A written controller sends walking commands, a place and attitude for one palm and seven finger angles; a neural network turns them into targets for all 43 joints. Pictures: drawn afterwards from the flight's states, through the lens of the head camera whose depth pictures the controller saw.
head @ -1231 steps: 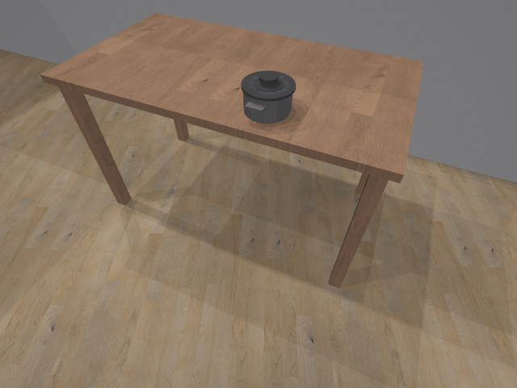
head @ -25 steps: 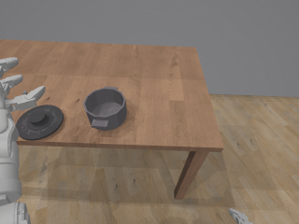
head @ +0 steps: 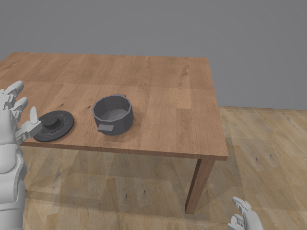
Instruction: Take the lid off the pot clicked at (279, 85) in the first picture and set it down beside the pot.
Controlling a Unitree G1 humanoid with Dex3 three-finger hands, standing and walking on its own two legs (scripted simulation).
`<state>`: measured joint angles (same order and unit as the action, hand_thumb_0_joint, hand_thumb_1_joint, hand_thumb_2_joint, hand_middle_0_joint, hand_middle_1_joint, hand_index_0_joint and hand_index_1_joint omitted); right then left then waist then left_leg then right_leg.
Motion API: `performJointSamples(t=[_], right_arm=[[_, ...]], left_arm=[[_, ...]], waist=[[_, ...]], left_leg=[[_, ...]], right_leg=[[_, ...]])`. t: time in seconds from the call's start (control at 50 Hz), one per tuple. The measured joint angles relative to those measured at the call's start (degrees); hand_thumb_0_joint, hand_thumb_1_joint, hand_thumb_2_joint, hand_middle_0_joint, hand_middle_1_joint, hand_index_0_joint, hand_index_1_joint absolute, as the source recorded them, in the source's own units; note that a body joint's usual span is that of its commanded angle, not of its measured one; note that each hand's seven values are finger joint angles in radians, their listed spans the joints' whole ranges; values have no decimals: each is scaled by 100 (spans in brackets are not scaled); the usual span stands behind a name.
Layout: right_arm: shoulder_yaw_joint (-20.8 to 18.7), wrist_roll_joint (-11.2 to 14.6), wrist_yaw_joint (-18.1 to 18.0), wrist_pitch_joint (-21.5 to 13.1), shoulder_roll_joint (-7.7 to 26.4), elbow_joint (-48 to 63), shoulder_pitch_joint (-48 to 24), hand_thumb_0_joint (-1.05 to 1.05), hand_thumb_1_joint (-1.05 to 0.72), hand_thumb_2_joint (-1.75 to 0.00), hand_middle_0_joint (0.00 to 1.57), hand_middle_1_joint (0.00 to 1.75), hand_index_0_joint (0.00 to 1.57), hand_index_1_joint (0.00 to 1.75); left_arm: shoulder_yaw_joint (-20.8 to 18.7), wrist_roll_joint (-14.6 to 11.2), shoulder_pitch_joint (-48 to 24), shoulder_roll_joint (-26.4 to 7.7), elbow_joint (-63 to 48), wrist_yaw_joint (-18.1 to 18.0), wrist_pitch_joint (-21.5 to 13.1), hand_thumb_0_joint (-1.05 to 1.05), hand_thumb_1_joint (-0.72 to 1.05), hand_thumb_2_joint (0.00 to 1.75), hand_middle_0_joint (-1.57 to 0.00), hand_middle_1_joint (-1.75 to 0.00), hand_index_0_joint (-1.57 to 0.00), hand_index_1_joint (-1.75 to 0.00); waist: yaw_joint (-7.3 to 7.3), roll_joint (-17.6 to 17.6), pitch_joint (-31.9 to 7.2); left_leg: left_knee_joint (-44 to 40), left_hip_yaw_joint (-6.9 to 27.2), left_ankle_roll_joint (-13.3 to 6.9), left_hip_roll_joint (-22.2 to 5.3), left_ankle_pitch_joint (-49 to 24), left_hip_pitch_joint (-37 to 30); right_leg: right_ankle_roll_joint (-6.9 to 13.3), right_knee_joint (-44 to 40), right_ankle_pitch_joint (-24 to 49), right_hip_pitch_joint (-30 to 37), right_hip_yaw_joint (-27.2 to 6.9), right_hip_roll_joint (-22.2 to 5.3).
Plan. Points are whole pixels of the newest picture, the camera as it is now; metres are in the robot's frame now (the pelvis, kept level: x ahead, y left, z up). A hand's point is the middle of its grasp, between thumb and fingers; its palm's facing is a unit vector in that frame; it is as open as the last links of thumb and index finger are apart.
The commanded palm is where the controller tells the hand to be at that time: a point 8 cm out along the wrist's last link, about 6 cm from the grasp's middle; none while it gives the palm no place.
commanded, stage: draw the hand back to the body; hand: left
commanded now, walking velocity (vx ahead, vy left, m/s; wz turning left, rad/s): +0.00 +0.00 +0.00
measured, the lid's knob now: (50, 121) +0.46 +0.45 -0.03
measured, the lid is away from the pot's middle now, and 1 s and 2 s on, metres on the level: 0.24 0.24 0.24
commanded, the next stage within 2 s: step back with the hand held close in 0.82 s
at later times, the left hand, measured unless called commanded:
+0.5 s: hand (27, 157) +0.20 +0.28 +0.16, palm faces +0.41 -0.86 -0.31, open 7.4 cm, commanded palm +0.14 +0.31 +0.17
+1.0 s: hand (9, 179) +0.15 +0.28 +0.16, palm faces +0.40 -0.85 -0.35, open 7.4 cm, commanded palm +0.10 +0.32 +0.17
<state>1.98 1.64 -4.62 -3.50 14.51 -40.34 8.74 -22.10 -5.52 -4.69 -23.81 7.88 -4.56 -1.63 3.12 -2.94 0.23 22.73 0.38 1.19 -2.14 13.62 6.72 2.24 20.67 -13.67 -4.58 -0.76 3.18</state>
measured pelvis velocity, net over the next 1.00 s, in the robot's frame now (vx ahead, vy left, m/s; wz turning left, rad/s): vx -0.02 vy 0.04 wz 0.01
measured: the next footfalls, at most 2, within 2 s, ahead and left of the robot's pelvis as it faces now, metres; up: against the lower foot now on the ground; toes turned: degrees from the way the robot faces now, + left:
right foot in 1.82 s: -0.08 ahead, -0.07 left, +0.00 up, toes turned +6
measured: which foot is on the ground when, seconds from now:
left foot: down 0.00-1.00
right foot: down 0.00-1.00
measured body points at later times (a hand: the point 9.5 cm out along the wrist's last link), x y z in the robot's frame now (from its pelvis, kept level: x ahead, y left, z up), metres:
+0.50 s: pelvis -0.01 +0.02 +0.00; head -0.04 +0.01 +0.45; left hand +0.17 +0.32 +0.18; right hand +0.18 -0.20 -0.08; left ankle -0.01 +0.14 -0.74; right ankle -0.03 -0.09 -0.74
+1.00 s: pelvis -0.02 +0.04 +0.00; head -0.06 +0.03 +0.45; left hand +0.13 +0.33 +0.18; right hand +0.18 -0.17 -0.07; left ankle -0.01 +0.14 -0.74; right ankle -0.03 -0.09 -0.74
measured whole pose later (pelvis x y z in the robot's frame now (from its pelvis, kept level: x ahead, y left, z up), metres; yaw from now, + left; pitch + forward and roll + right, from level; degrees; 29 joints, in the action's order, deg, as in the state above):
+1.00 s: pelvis -0.02 +0.04 +0.00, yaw +1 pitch -6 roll -1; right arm 3.7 -1.0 -4.3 -5.9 11.6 -37.0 10.0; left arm -17.1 -4.2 27.6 -20.1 -26.8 -4.1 -5.3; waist 4.2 -2.1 0.7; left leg 24.9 0.1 -1.4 -0.2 13.1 6.1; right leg -0.5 19.2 -11.5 -2.1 -0.8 1.2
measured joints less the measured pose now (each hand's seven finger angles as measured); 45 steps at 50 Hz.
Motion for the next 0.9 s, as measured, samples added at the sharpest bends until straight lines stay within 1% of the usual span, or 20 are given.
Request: performJointSamples(t=[0.1, 0.22, 0.3, 0.68, 0.8, 0.9], right_arm=[[20, -59, -19, -90, -64, 3, -33, 1, -90, -90, 20, 30, 20, 30], [29, -108, -38, -144, -94, -9, -7, 1, -90, -90, 20, 30, 20, 30], [26, -154, -39, -186, -116, -15, 25, 1, -90, -90, 20, 30, 20, 30], [63, -292, 45, -328, -241, 152, 101, 1, -90, -90, 20, 30, 20, 30], [90, -301, 18, -348, -282, 169, 101, 1, -90, -90, 20, 30, 20, 30], [112, -317, 21, -387, -302, 177, 98, 1, -90, -90, 20, 30, 20, 30]], left_arm=[[50, -21, 446, 115, -513, 11, -65, 1, 83, 87, -21, -35, -22, -35], [164, -32, 922, 221, -1030, 35, -68, 2, 87, 89, -21, -32, -21, -32], [228, -28, 1316, 262, -1447, 47, -124, 2, 89, 89, -21, -31, -21, -31], [611, 74, 3058, 399, -3261, 112, -171, 2, 89, 89, -21, -30, -21, -30], [663, 118, 3192, 393, -3431, 83, -148, 2, 89, 89, -21, -30, -21, -30], [661, 144, 3191, 425, -3497, 51, -135, 2, 89, 89, -21, -30, -21, -30]], waist=[[34, -3, 42], [69, 7, 116], [72, 19, 131], [116, 69, 118], [177, 88, 144], [191, 90, 163]], left_leg=[[-61, -9, 2, 0, -42, -115], [-92, -6, -17, 18, -73, -221], [-118, -28, -44, 44, -89, -285], [-8, -73, -194, 183, -64, -381], [65, -37, -222, 215, -63, -342], [90, -34, -236, 230, -72, -329]], right_leg=[[-1, -64, 47, 114, -8, -1], [-25, -148, 101, 248, -6, -21], [-55, -184, 127, 313, -25, -49], [-211, -200, 165, 469, -62, -190], [-238, -166, 167, 465, -22, -220], [-251, -144, 174, 456, -18, -235]])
